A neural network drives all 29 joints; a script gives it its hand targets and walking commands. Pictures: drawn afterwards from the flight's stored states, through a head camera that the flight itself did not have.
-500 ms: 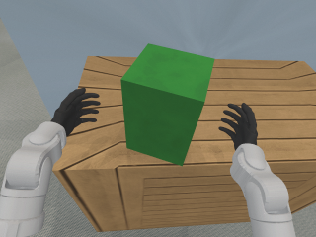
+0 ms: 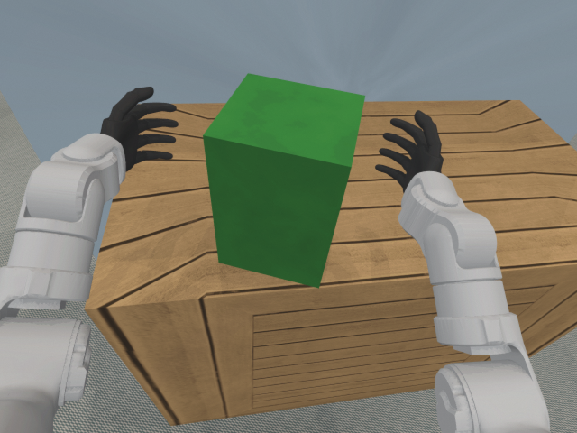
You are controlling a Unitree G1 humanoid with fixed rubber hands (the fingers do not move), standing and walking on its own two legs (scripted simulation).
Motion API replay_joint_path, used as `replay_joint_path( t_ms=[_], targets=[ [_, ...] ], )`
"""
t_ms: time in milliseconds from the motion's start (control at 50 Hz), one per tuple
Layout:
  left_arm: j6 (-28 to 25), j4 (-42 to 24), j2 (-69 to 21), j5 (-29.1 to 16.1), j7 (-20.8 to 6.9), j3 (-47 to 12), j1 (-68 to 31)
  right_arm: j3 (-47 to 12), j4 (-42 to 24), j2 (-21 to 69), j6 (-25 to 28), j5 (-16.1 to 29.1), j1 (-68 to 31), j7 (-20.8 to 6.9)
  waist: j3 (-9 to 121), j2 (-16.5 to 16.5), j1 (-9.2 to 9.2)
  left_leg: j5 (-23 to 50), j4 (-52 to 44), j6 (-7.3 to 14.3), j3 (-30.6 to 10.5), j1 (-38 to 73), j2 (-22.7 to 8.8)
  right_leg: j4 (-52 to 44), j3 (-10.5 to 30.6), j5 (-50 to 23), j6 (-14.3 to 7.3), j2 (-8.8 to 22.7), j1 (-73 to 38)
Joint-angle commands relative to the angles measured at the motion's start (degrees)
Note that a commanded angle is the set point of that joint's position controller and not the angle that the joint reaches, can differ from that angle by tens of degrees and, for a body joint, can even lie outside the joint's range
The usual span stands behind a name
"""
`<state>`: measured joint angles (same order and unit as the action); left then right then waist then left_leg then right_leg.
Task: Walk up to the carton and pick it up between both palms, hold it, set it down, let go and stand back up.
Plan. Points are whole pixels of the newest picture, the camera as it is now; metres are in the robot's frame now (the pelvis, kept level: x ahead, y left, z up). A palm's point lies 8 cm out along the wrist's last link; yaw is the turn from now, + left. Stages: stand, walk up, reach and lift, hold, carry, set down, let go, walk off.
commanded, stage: reach and lift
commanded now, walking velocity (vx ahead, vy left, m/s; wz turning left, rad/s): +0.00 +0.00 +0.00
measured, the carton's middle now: (285, 186) +0.44 -0.04 +0.10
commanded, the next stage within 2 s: none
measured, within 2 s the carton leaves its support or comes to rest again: neither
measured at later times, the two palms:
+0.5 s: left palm (142, 94) +0.47 +0.15 +0.24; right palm (409, 126) +0.40 -0.18 +0.24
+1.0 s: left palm (171, 136) +0.46 +0.12 +0.18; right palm (392, 164) +0.39 -0.17 +0.19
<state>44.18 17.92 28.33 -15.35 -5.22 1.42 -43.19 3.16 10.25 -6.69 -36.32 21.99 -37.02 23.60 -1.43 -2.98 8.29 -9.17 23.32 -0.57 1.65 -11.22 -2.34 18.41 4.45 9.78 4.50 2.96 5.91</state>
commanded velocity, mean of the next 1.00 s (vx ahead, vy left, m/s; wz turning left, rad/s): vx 0.00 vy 0.00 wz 0.00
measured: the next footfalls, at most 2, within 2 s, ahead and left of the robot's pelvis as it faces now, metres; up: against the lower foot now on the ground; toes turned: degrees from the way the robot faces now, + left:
none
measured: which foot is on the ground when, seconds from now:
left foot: down 0.00-1.00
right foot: down 0.00-1.00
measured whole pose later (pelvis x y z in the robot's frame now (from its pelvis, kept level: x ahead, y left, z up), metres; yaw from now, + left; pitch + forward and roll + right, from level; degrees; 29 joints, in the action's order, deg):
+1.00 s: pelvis -0.01 -0.01 +0.00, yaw +1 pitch +2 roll -2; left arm 25.0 54.4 22.9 -12.5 -1.7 -3.7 -60.9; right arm 3.7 40.2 0.3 -23.1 18.3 -54.0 25.7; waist 1.3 -3.1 12.4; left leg -7.4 23.7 -1.3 -0.1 -18.3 -3.3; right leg 17.6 2.9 7.7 4.1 1.8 11.9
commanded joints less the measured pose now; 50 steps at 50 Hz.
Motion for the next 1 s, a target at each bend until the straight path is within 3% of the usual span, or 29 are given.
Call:
replay_joint_path(
  t_ms=[0,20,40,120,140,160,180,200,220,240,280,320,340,360,440,460,500,580,600,620,720,740,760,800,820,840,900,940,980],
  targets=[
    [-4.16,-3.62,9.23,-0.69,0.33,2.71,-32.44,2.12,-5.34,-6.56,3.64,-0.49,-29.85,-0.3,24.76,6.77,2.12,0.04,-3.2,-0.31,2.0,10.95,2.2,-1.01,-6.59,-14.06,-3.76,-4.81,-1.79],
    [-4.74,-3.82,9.8,-0.63,0.24,3.5,-30.91,1.94,-7.78,-5.78,4.43,-0.68,-29.41,-0.13,26.75,4.97,1.92,1.53,-2.71,0.2,1.79,12.06,2.14,-1.03,-6.47,-15.67,-3.14,-4.97,-3.35],
    [-4.76,-2.75,9.35,-0.89,0.2,2.47,-34.76,1.88,-6.79,-6.15,4.33,-0.32,-33.37,0.01,27.63,6.13,1.41,3.14,-2.64,0.24,2.28,11.49,2.85,-1.17,-6.51,-18.02,-3.23,-4.43,-2.47],
    [-6.24,-1.0,9.03,-0.91,0.09,1.67,-39.03,1.96,-2.69,-7.04,5.27,-0.28,-36.21,0.04,29.52,7.49,3.4,7.42,-1.42,-0.4,1.84,12.73,2.71,-0.77,-7.39,-21.61,-3.24,-5.11,-2.1],
    [-6.18,-0.47,9.57,-0.14,0.22,2.69,-35.71,1.55,-2.53,-6.48,5.47,0.02,-33.06,0.09,30.91,7.32,2.46,9.09,-1.3,-0.96,1.62,14.77,2.5,-1.09,-7.34,-21.62,-2.83,-5.73,-3.42],
    [-6.01,0.7,8.9,-0.47,0.36,2.02,-38.86,2.63,-2.08,-7.75,5.65,0.37,-36.6,0.23,30.47,9.13,3.31,8.22,-0.91,-1.48,1.78,13.9,2.78,-1.21,-7.86,-21.58,-3.17,-5.48,-2.08],
    [-5.63,3.06,8.92,0.32,0.09,2.8,-34.83,1.96,1.34,-5.84,5.48,-0.56,-33.42,0.47,28.12,7.14,3.23,8.5,-1.2,-0.79,2.17,14.07,3.03,-1.39,-7.99,-22.74,-2.84,-5.76,-3.28],
    [-5.9,0.53,8.91,0.61,0.0,1.69,-40.83,2.5,-0.78,-7.17,6.13,-0.4,-37.52,0.75,31.15,8.38,4.14,9.86,-1.27,-1.23,2.25,14.83,3.25,-1.25,-7.65,-24.25,-2.57,-5.47,-3.67],
    [-5.63,2.91,10.21,0.88,0.13,2.99,-39.56,2.04,1.42,-6.51,6.06,-0.37,-36.77,0.76,29.62,7.73,3.35,10.16,-1.07,-1.25,1.66,14.86,2.66,-1.32,-7.72,-23.55,-2.55,-5.84,-3.27],
    [-5.87,3.3,9.79,0.45,0.24,1.39,-44.01,2.9,0.58,-7.73,6.37,-0.31,-40.79,0.81,30.25,8.5,4.3,9.81,-1.02,-1.23,2.1,13.62,3.22,-1.07,-7.86,-24.74,-2.69,-5.51,-3.01],
    [-6.56,4.42,10.09,0.95,1.09,2.15,-44.14,1.91,2.64,-7.0,6.55,0.55,-41.89,0.75,30.59,9.07,3.01,9.14,-0.92,-1.24,2.08,11.8,3.28,-0.58,-7.85,-24.56,-2.32,-5.34,-3.37],
    [-6.86,4.49,8.99,0.88,1.61,1.02,-43.97,1.64,4.24,-6.92,7.32,0.93,-41.12,0.76,33.11,10.27,4.73,13.22,0.09,-1.87,2.07,13.72,3.46,-0.44,-8.42,-27.72,-2.53,-5.82,-2.89],
    [-7.11,2.33,10.44,0.61,1.68,1.15,-47.64,2.09,4.47,-7.29,7.45,1.08,-43.33,0.91,35.18,10.99,4.58,14.79,0.21,-1.8,1.61,15.31,3.26,-0.57,-7.88,-28.68,-2.31,-5.74,-3.19],
    [-6.58,7.61,9.17,0.83,1.46,1.24,-43.18,0.86,5.83,-7.34,7.31,1.67,-41.11,0.86,32.64,10.07,4.43,13.7,0.29,-1.88,1.81,15.06,3.52,-0.52,-8.35,-28.39,-2.14,-6.06,-3.31],
    [-8.12,8.06,8.63,1.36,1.41,0.34,-49.42,0.44,7.65,-7.77,7.68,1.85,-45.96,0.51,36.41,10.19,4.38,14.55,0.2,-1.76,1.68,15.99,3.14,-0.5,-8.41,-29.48,-2.28,-6.06,-3.39],
    [-8.4,10.89,9.26,1.49,1.51,0.28,-48.17,0.7,9.83,-6.82,7.68,1.86,-44.93,0.64,33.05,9.24,5.35,12.5,0.1,-1.27,1.63,14.47,3.31,-0.92,-8.82,-28.0,-2.12,-5.99,-1.77],
    [-8.94,9.6,8.11,1.8,1.63,-0.22,-48.87,0.25,7.72,-6.78,8.52,2.36,-45.58,0.89,36.75,11.32,5.09,16.59,0.9,-2.08,1.61,16.78,3.17,-0.76,-8.83,-31.07,-2.3,-6.03,-3.09],
    [-9.12,17.81,7.63,3.16,0.78,0.88,-47.92,-1.18,14.12,-6.44,8.89,2.21,-47.13,0.92,29.89,9.08,4.17,12.03,-0.5,-0.97,2.05,14.06,3.67,-1.47,-8.24,-28.13,-2.4,-6.11,-3.17],
    [-10.26,14.36,7.63,3.52,0.87,0.55,-48.85,-0.19,12.48,-5.23,9.44,1.33,-46.06,1.18,32.04,9.27,5.21,12.09,-0.75,-1.36,1.91,14.99,3.3,-1.74,-8.91,-27.71,-2.4,-6.11,-2.99],
    [-10.92,18.27,7.68,3.54,1.15,-0.42,-49.69,-0.17,13.79,-5.15,9.49,1.85,-47.22,1.4,29.06,8.69,5.27,9.55,-1.21,-1.08,1.91,12.42,3.47,-1.76,-8.64,-25.45,-2.32,-6.03,-1.82],
    [-14.03,22.67,4.77,3.77,1.66,-1.68,-48.45,-0.85,17.58,-3.27,11.21,0.77,-46.63,1.31,28.61,9.54,4.78,10.05,-1.03,-1.39,1.6,14.11,3.0,-2.33,-9.01,-24.01,-2.76,-6.14,-0.04],
    [-15.03,23.52,5.94,3.27,1.72,-1.35,-48.5,-0.17,16.5,-3.51,11.76,0.16,-46.77,1.21,29.85,7.32,4.9,9.25,-1.01,-0.97,1.74,13.81,3.31,-1.62,-9.32,-23.81,-2.33,-6.52,-0.62],
    [-15.89,21.94,4.9,2.99,1.87,-1.95,-50.32,-1.24,15.62,-2.88,12.08,0.39,-47.74,1.42,30.54,8.35,4.13,9.86,-1.05,-1.32,1.93,13.44,3.49,-1.69,-8.99,-24.88,-2.27,-5.97,-1.66],
    [-17.89,19.79,3.91,2.96,2.28,-2.09,-49.23,0.2,15.28,-2.44,13.78,-0.6,-46.27,1.59,34.23,9.35,5.43,10.77,-0.53,-1.72,1.46,15.55,3.53,-1.78,-9.47,-24.92,-2.47,-6.4,-0.54],
    [-18.85,20.94,3.1,2.85,2.42,-2.07,-49.52,-0.84,16.61,-0.88,14.18,-0.96,-45.89,1.51,34.21,9.27,4.48,10.37,0.41,-1.25,1.69,14.65,3.64,-1.14,-8.98,-25.21,-2.64,-6.36,0.78],
    [-20.15,21.84,3.63,2.83,2.51,-2.31,-50.82,0.79,16.96,-0.09,14.85,-2.17,-45.78,1.59,33.5,9.22,5.51,7.94,-0.11,-1.05,1.76,14.51,3.43,-1.71,-9.44,-22.08,-2.39,-6.43,2.88],
    [-22.13,25.91,4.22,3.07,3.38,-2.11,-51.6,0.9,18.46,0.52,15.57,-4.02,-46.52,1.77,32.58,6.98,4.15,2.55,-0.87,-0.65,1.62,11.79,2.97,-1.41,-9.02,-17.82,-1.96,-5.89,3.42],
    [-23.2,23.65,3.14,2.99,4.12,-2.58,-51.83,1.17,16.81,1.11,16.7,-4.49,-46.37,2.0,36.23,10.23,3.36,2.37,-0.96,-1.3,1.89,12.78,3.26,-1.8,-9.07,-15.98,-2.29,-5.93,4.08],
    [-24.93,25.69,1.46,2.24,4.66,-3.76,-51.13,1.95,18.97,1.8,18.31,-5.87,-45.33,2.02,35.49,11.36,4.67,2.06,0.17,-1.71,1.75,11.15,3.17,-1.3,-9.14,-14.8,-2.75,-5.56,7.32]
  ],
)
